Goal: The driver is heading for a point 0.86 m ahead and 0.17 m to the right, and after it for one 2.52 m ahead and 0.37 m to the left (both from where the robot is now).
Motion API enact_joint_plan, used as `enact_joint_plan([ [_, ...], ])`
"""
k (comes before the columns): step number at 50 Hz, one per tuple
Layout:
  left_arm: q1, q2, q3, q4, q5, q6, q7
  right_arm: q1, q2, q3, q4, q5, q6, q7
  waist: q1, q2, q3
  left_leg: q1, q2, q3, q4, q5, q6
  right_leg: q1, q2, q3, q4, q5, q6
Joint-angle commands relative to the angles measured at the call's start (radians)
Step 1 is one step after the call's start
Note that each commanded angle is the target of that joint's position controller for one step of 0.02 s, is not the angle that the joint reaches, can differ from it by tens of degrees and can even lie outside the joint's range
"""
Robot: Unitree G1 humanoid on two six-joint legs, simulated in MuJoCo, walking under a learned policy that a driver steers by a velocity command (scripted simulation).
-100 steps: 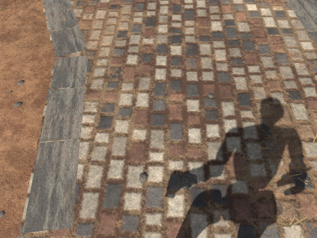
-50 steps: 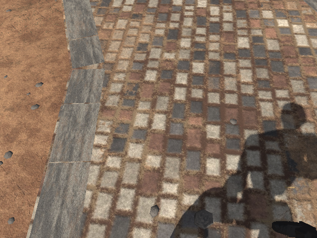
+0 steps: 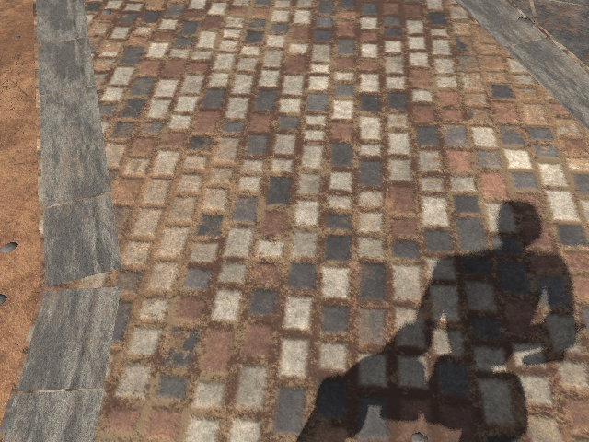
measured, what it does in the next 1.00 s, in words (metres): walks ahead: left foot, then right foot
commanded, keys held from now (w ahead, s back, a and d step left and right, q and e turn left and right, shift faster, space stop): w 0.48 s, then w+e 0.10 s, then e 0.42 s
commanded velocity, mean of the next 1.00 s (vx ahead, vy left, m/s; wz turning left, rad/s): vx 0.39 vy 0.00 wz -0.19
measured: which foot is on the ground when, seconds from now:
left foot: up 0.00-0.16, down 0.18-0.74, up 0.76-1.00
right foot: down 0.00-0.20, up 0.22-0.70, down 0.72-1.00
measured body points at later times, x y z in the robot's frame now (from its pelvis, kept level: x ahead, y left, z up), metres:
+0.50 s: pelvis +0.28 +0.06 +0.00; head +0.31 +0.07 +0.45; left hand +0.44 +0.33 -0.11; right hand +0.30 -0.21 -0.13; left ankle +0.26 +0.15 -0.75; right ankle +0.42 -0.12 -0.68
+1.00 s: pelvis +0.49 -0.01 -0.01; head +0.54 -0.03 +0.43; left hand +0.67 +0.25 -0.11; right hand +0.58 -0.31 -0.13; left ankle +0.58 +0.16 -0.69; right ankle +0.55 -0.09 -0.75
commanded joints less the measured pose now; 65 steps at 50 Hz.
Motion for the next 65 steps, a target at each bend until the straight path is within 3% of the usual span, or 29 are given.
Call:
enact_joint_plan([
  [1,0.024,0.168,0.036,-0.028,-0.009,-0.006,0.011,-0.115,-0.036,0.001,-0.079,0.006,-0.017,0.012,0.009,-0.094,0.055,0.041,-0.034,0.036,-0.117,0.088,0.002,-0.042,-0.261,0.113,-0.088,0.199,-0.136],
  [6,0.055,0.182,0.046,0.004,-0.015,0.023,0.020,-0.169,-0.067,-0.004,-0.118,0.012,-0.031,0.039,-0.009,-0.109,0.055,0.032,-0.059,0.030,-0.203,-0.050,0.053,0.137,-0.338,0.134,0.016,0.335,-0.114],
  [9,0.015,0.176,0.041,-0.007,-0.009,0.039,0.025,0.103,-0.151,-0.050,-0.039,0.008,-0.032,0.032,-0.155,-0.118,-0.119,0.444,-0.129,0.093,-0.229,-0.078,0.116,0.084,-0.267,0.072,0.337,0.676,-0.061],
  [10,0.026,0.143,0.023,-0.034,0.009,0.038,0.028,0.286,-0.221,-0.071,0.000,-0.005,-0.029,0.021,-0.213,-0.021,-0.267,0.758,0.041,-0.101,-0.189,-0.056,0.181,-0.129,-0.207,0.032,0.639,0.418,-0.028],
  [11,0.154,0.008,-0.014,-0.035,0.008,0.016,0.014,0.341,-0.276,-0.083,0.026,-0.001,-0.021,0.024,-0.141,0.239,-0.381,1.087,0.252,-0.575,-0.290,-0.283,0.338,-0.546,-0.011,0.048,0.980,-0.278,0.039],
  [12,0.086,0.108,0.007,-0.027,-0.015,-0.008,0.010,0.326,-0.178,-0.055,0.016,0.010,-0.022,0.025,-0.183,0.147,-0.352,1.066,0.241,-0.652,-0.378,-0.402,0.309,-0.663,-0.044,0.188,1.098,-0.408,0.022],
  [13,-0.006,0.160,0.023,-0.061,-0.043,-0.024,0.006,0.245,-0.145,-0.043,0.003,0.008,-0.025,0.021,-0.170,0.110,-0.207,0.941,0.213,-0.509,-0.403,-0.370,0.267,-0.728,-0.094,0.176,1.113,-0.327,0.006],
  [14,-0.071,0.158,0.023,-0.073,-0.036,-0.027,0.012,0.167,-0.118,-0.033,-0.012,0.001,-0.027,0.023,-0.141,0.010,-0.113,0.786,0.166,-0.385,-0.432,-0.256,0.230,-0.693,-0.150,0.141,1.064,-0.233,0.000],
  [17,-0.037,0.116,0.030,-0.066,-0.014,-0.004,0.017,0.093,-0.071,-0.022,-0.013,-0.015,-0.038,0.028,-0.060,0.040,-0.055,0.560,0.107,-0.232,-0.513,-0.088,0.235,-0.554,-0.215,0.142,0.949,-0.118,0.021],
  [23,-0.181,0.076,0.023,-0.119,0.001,0.017,0.018,0.158,-0.129,-0.035,0.031,-0.004,-0.035,0.002,-0.075,0.000,0.016,0.523,0.074,-0.083,-0.592,0.006,0.232,-0.635,-0.226,0.109,0.654,0.120,0.072],
  [31,-0.375,0.061,0.007,-0.191,-0.014,0.007,-0.023,0.237,-0.137,-0.037,0.092,-0.005,-0.011,-0.013,-0.133,-0.002,0.063,0.687,0.099,0.077,-0.530,0.145,0.168,-0.599,-0.151,0.066,0.359,0.251,0.023],
  [33,-0.341,0.091,0.018,-0.201,-0.006,0.004,-0.039,0.203,-0.159,-0.043,0.083,-0.004,0.007,-0.023,-0.099,0.033,0.022,0.734,0.108,0.103,-0.416,0.379,0.134,-0.534,-0.114,0.041,0.351,0.180,-0.004],
  [35,-0.159,0.153,0.053,-0.161,0.002,0.002,-0.045,0.160,-0.172,-0.047,0.061,0.003,0.027,-0.040,-0.003,0.036,-0.087,0.726,0.064,0.141,-0.158,0.563,0.085,-0.316,-0.042,-0.008,0.303,0.184,-0.036],
  [36,-0.058,0.215,0.078,-0.142,0.005,0.004,-0.035,0.185,-0.159,-0.041,0.044,-0.008,0.031,-0.047,0.032,-0.036,-0.161,0.605,0.003,0.172,0.071,0.409,0.033,-0.113,-0.084,0.067,0.280,0.421,-0.071],
  [37,-0.009,0.313,0.095,-0.152,0.015,0.016,-0.020,0.278,-0.071,-0.011,0.013,-0.053,0.018,-0.041,-0.026,-0.281,-0.294,0.261,-0.131,0.175,0.447,-0.285,-0.036,0.240,-0.327,0.398,0.378,0.834,-0.215],
  [38,-0.003,0.283,0.079,-0.173,0.013,0.019,-0.023,0.321,-0.056,0.005,0.013,-0.036,-0.005,-0.024,-0.024,-0.308,-0.469,0.072,-0.232,0.007,0.677,-0.736,-0.053,0.398,-0.473,0.733,0.272,0.822,-0.372],
  [39,-0.047,0.230,0.068,-0.198,0.010,0.027,-0.023,0.255,-0.141,-0.019,0.013,-0.002,-0.014,-0.013,0.001,-0.171,-0.422,0.036,-0.157,-0.077,0.721,-0.679,-0.033,0.307,-0.414,0.622,0.248,0.691,-0.322],
  [40,-0.118,0.194,0.060,-0.213,0.001,0.032,-0.018,0.178,-0.140,-0.020,-0.012,0.015,-0.012,-0.016,-0.011,-0.109,-0.287,-0.002,-0.121,-0.051,0.674,-0.600,-0.024,0.166,-0.361,0.506,0.222,0.588,-0.274],
  [41,-0.168,0.170,0.052,-0.222,-0.005,0.039,-0.014,0.144,-0.134,-0.024,-0.010,0.007,0.000,-0.029,-0.035,-0.034,-0.183,0.006,-0.086,-0.035,0.604,-0.544,-0.032,0.010,-0.317,0.429,0.184,0.518,-0.238],
  [43,-0.200,0.166,0.051,-0.236,0.012,0.049,-0.007,0.142,-0.140,-0.035,-0.029,-0.012,0.032,-0.046,-0.082,-0.081,-0.126,0.120,-0.066,-0.041,0.495,-0.480,-0.036,-0.197,-0.274,0.399,0.128,0.430,-0.218],
  [47,-0.196,0.202,0.066,-0.252,0.010,0.054,0.012,0.143,-0.105,-0.033,-0.046,-0.021,0.051,-0.062,-0.095,-0.128,-0.157,0.147,-0.099,-0.038,0.328,-0.400,-0.064,-0.253,-0.240,0.372,0.123,0.428,-0.215],
  [54,-0.187,0.206,0.071,-0.273,-0.001,0.095,0.045,0.016,-0.106,-0.035,-0.100,-0.011,0.054,-0.059,-0.050,-0.182,-0.120,0.161,-0.138,-0.074,0.077,-0.295,-0.086,-0.253,-0.186,0.469,0.117,-0.028,-0.149],
  [59,-0.193,0.196,0.069,-0.293,-0.007,0.114,0.044,0.045,-0.115,-0.040,-0.109,-0.001,0.020,-0.040,-0.069,-0.205,-0.119,0.301,-0.165,-0.061,-0.186,-0.295,-0.055,-0.192,-0.173,0.553,0.212,0.164,-0.129],
  [60,-0.198,0.186,0.065,-0.300,-0.013,0.119,0.044,0.084,-0.123,-0.046,-0.099,-0.001,0.016,-0.036,-0.093,-0.196,-0.122,0.394,-0.146,-0.052,-0.309,-0.192,-0.038,-0.217,-0.143,0.542,0.248,0.163,-0.100],
  [61,-0.170,0.146,0.052,-0.307,-0.010,0.121,0.044,0.114,-0.176,-0.059,-0.100,-0.013,0.017,-0.037,-0.083,-0.118,-0.153,0.528,-0.009,-0.139,-0.349,-0.113,0.012,-0.301,-0.092,0.488,0.349,0.005,-0.051],
  [62,-0.102,0.095,0.042,-0.319,-0.008,0.115,0.038,0.068,-0.264,-0.076,-0.118,-0.035,0.034,-0.046,-0.006,0.166,-0.136,0.624,0.204,-0.358,-0.352,0.156,0.145,-0.497,0.071,0.284,0.553,-0.345,0.015],
  [63,-0.124,0.179,0.063,-0.326,-0.002,0.101,0.032,0.094,-0.222,-0.072,-0.122,-0.057,0.040,-0.043,-0.051,0.235,-0.138,0.594,0.305,-0.481,-0.370,0.259,0.273,-0.593,0.066,0.207,0.784,-0.484,0.065],
  [64,-0.113,0.238,0.084,-0.310,-0.003,0.100,0.028,0.066,-0.174,-0.060,-0.143,-0.047,0.040,-0.044,-0.048,0.144,-0.127,0.582,0.272,-0.396,-0.349,0.260,0.265,-0.599,0.015,0.214,0.907,-0.422,0.087],
  [65,-0.106,0.234,0.090,-0.289,-0.009,0.111,0.031,0.029,-0.141,-0.053,-0.152,-0.034,0.042,-0.044,-0.039,0.092,-0.105,0.571,0.199,-0.290,-0.331,0.233,0.214,-0.602,0.001,0.199,0.956,-0.361,0.106],
])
